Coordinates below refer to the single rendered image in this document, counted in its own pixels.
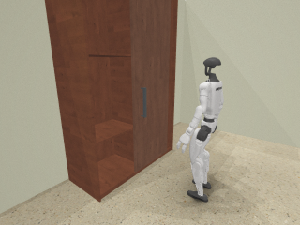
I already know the robot right shin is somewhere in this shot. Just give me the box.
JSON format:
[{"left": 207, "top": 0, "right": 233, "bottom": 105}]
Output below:
[{"left": 198, "top": 152, "right": 210, "bottom": 183}]

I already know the robot right upper arm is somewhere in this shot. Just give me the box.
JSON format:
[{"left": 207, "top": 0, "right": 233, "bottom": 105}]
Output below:
[{"left": 219, "top": 81, "right": 224, "bottom": 106}]

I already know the robot left forearm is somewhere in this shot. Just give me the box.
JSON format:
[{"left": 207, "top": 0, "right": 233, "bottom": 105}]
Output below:
[{"left": 186, "top": 106, "right": 203, "bottom": 136}]

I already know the handle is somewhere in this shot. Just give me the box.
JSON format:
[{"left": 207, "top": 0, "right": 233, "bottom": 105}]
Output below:
[
  {"left": 170, "top": 82, "right": 173, "bottom": 107},
  {"left": 141, "top": 87, "right": 147, "bottom": 118}
]

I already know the robot torso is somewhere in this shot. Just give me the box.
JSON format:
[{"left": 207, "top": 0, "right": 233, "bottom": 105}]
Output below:
[{"left": 201, "top": 79, "right": 222, "bottom": 134}]

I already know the robot left upper arm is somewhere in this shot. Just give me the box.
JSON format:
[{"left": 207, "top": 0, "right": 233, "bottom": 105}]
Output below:
[{"left": 199, "top": 82, "right": 211, "bottom": 114}]

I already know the robot left hand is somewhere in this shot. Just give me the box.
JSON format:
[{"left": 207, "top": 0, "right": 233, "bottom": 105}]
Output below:
[{"left": 176, "top": 133, "right": 191, "bottom": 154}]

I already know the robot right forearm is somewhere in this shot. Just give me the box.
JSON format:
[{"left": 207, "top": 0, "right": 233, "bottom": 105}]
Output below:
[{"left": 213, "top": 104, "right": 223, "bottom": 121}]

